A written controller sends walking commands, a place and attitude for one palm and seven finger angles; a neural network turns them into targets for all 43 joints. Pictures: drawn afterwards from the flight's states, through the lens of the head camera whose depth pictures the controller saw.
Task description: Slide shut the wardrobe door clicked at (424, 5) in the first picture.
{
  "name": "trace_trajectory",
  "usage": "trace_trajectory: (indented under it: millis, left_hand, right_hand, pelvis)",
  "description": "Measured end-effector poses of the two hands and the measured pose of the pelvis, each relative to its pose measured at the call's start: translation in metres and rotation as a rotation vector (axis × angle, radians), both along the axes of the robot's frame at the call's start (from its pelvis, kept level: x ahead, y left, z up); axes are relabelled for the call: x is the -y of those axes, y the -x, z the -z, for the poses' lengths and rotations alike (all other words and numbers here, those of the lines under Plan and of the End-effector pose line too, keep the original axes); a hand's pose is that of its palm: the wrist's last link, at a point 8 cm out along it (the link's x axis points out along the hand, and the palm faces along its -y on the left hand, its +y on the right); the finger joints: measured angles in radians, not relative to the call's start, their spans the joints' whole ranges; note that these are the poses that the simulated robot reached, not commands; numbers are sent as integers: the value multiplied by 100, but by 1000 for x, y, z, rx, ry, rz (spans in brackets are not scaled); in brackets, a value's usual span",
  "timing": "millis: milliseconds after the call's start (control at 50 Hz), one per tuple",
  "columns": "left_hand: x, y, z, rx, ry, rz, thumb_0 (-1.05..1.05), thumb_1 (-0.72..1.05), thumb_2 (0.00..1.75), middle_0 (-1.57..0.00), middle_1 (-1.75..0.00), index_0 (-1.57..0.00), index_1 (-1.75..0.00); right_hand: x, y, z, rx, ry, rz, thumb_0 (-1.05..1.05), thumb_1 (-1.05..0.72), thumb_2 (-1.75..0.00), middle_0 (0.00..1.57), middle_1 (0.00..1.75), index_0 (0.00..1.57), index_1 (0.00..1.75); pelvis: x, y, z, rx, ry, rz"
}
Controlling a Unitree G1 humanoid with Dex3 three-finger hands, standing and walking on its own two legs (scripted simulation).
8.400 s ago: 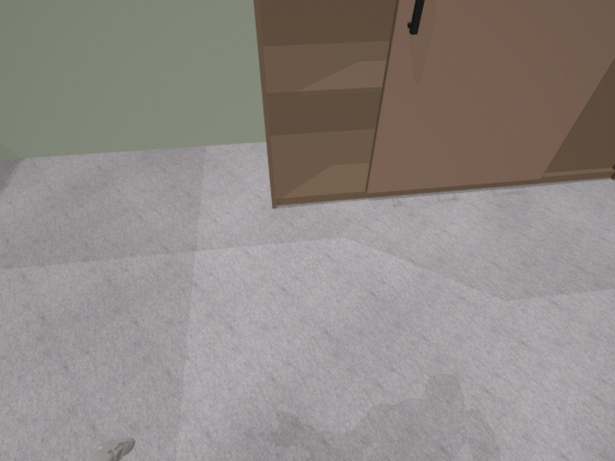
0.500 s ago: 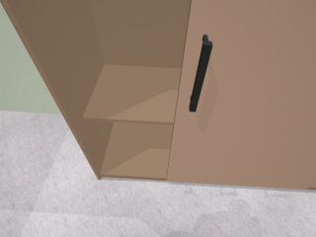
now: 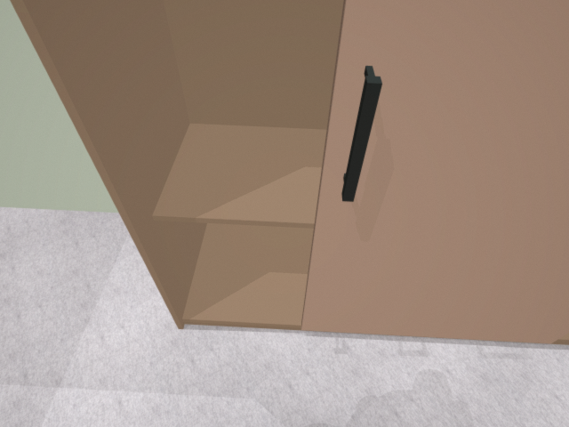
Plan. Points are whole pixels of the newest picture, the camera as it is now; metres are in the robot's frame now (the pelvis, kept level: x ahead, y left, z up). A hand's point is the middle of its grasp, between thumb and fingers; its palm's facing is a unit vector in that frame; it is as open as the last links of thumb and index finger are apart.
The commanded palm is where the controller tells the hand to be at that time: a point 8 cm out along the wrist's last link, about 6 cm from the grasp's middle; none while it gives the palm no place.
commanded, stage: look again from close up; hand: right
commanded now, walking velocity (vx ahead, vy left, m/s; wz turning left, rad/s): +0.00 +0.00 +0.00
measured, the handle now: (357, 140) +0.53 -0.09 +0.13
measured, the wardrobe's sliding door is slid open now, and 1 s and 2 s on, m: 0.43 0.43 0.43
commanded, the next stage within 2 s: shuffle to correct the standing spot in 0.26 s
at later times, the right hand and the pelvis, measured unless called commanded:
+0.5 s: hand out of the picture +0.00 -0.17 -0.18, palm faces +0.02 +0.98 -0.21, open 7.3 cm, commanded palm none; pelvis +0.02 +0.01 +0.00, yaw +0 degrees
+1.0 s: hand out of the picture +0.10 -0.16 -0.17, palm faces +0.05 +0.96 -0.26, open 7.3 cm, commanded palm none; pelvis +0.07 +0.04 -0.01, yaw -1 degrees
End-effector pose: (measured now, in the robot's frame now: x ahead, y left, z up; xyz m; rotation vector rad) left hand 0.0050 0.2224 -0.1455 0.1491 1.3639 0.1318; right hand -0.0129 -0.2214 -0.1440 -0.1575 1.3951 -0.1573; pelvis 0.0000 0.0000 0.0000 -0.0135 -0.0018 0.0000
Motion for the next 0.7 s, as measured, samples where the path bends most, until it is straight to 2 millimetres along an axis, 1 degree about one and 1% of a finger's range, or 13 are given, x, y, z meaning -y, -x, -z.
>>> trace_trajectory:
  millis: [120,220,460,620,700]
  left_hand:
    - [-7,-11,-4,14,-17,6,1,91,90,-20,-30,-20,-30]
    - [-10,-19,-5,21,-23,11,1,91,90,-20,-30,-20,-30]
    - [-14,-30,-3,22,-19,13,1,91,90,-20,-30,-20,-30]
    - [-16,-27,7,-30,-12,-7,1,91,90,-20,-30,-20,-30]
    - [-18,-31,11,-62,-22,-12,1,91,90,-20,-30,-20,-30]
  right_hand:
    - [-7,6,2,-23,-15,9,0,-91,-90,20,30,20,30]
    - [-8,7,2,-34,-16,13,0,-91,-90,20,30,20,30]
    - [-3,-5,1,-26,8,10,0,-91,-90,20,30,20,30]
    - [-10,-11,10,-63,-9,28,0,-91,-90,20,30,20,30]
    - [-17,-15,17,-85,-19,48,0,-91,-90,20,30,20,30]
  pelvis:
    - [-4,-3,-1,-2,-1,-1]
    - [-6,-5,-1,-4,-2,-1]
    - [-10,-13,0,-7,1,-2]
    - [-16,-35,9,-17,-3,0]
    - [-20,-49,15,-23,-11,6]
